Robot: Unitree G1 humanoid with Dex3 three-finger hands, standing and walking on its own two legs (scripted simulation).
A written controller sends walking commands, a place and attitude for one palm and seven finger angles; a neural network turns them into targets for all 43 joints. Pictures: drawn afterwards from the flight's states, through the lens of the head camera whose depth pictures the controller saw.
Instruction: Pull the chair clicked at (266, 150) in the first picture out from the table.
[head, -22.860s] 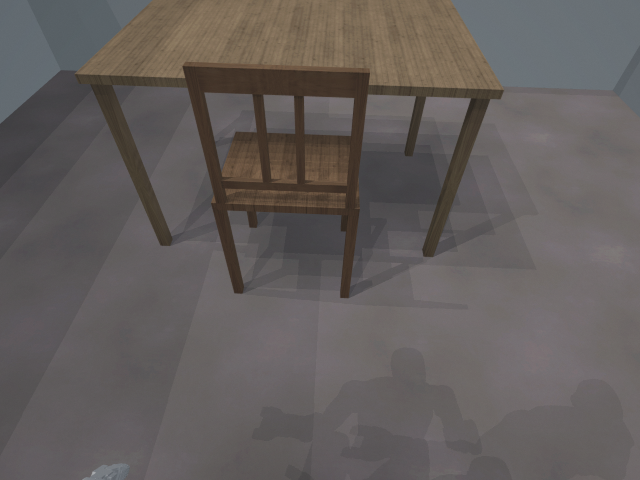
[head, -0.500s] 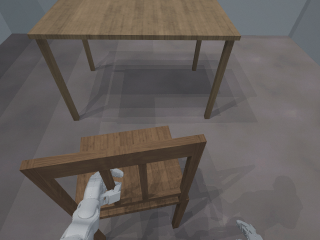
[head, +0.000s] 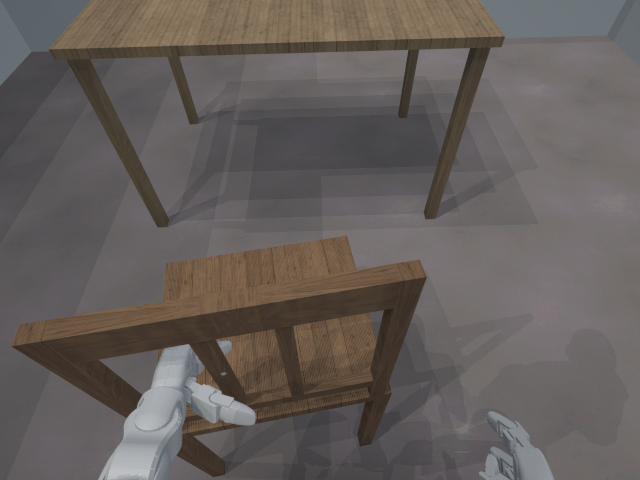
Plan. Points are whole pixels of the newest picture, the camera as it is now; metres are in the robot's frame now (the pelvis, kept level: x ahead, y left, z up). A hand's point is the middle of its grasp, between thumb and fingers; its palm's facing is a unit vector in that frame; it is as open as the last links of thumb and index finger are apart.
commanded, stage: open the thumb and straighten the fingers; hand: left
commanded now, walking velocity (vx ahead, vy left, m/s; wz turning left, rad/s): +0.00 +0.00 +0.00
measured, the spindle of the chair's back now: (222, 373) +0.27 +0.15 -0.06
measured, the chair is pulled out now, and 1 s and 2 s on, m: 0.64 0.64 0.64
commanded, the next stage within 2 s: draw the fingers out of the gap in 0.18 s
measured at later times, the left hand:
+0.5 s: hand (209, 403) +0.23 +0.15 -0.04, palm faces +0.00 -0.99 -0.17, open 17.5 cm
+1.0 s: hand (199, 477) +0.15 +0.15 -0.04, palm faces +0.00 -0.99 -0.15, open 17.5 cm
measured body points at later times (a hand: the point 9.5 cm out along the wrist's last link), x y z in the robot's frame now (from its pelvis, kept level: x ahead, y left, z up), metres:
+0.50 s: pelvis +0.00 -0.01 -0.01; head +0.03 -0.02 +0.44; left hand +0.22 +0.20 -0.02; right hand +0.16 -0.26 -0.09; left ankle -0.01 +0.12 -0.71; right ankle -0.01 -0.13 -0.71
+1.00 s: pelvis -0.02 +0.00 -0.02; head +0.00 -0.01 +0.43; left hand +0.14 +0.20 -0.02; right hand +0.17 -0.24 -0.09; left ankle -0.01 +0.12 -0.71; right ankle -0.01 -0.13 -0.71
